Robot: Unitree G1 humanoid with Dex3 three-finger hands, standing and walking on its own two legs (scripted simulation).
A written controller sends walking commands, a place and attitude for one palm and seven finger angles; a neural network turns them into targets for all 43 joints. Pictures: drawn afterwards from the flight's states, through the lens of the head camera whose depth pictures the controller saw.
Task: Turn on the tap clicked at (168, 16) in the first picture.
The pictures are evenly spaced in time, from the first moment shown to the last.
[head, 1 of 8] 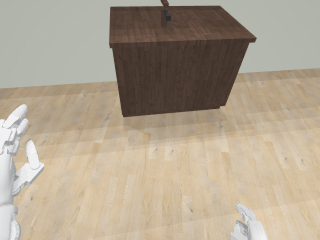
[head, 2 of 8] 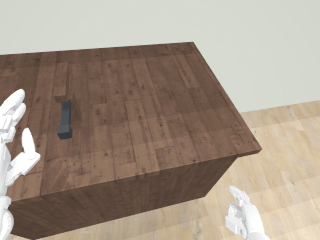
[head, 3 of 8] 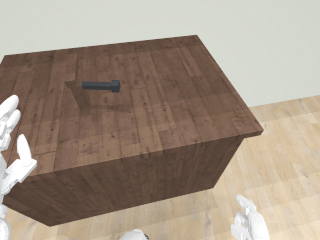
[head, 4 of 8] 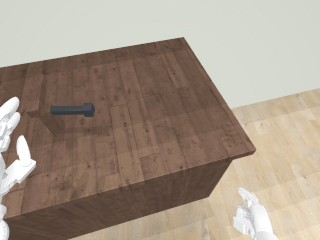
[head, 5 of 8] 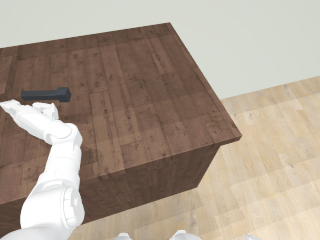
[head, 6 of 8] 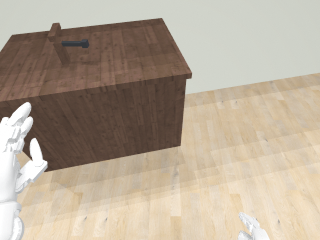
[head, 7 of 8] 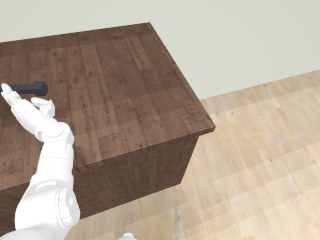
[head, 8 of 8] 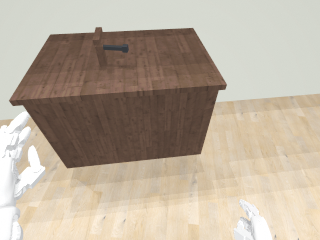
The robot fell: no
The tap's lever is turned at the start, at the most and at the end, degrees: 0 86 77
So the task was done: no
